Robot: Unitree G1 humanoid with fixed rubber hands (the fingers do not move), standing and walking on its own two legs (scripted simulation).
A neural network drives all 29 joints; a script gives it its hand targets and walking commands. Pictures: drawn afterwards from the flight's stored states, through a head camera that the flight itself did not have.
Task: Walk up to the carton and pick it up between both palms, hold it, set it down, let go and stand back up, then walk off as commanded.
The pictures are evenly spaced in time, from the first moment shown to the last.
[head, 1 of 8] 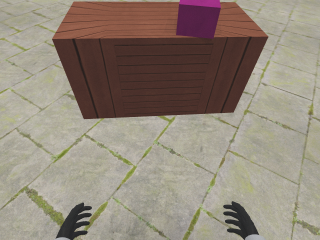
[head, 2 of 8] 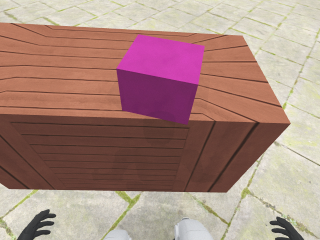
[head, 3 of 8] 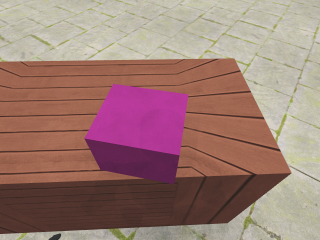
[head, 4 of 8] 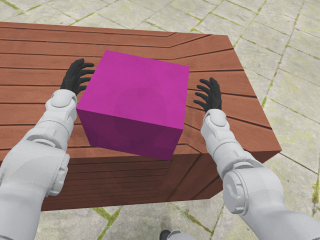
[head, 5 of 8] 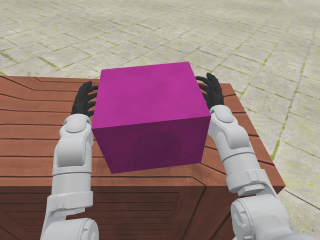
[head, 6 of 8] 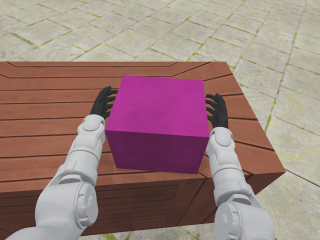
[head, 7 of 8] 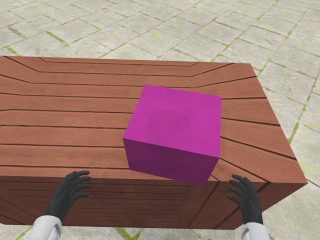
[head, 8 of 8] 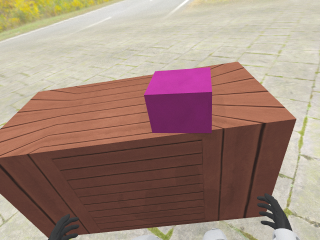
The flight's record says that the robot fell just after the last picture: yes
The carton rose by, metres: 0.17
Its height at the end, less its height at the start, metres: +0.00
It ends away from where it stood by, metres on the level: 0.05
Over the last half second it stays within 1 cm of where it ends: yes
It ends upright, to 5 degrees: yes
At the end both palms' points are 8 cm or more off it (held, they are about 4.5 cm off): yes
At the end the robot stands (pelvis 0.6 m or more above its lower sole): yes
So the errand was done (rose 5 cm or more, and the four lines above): yes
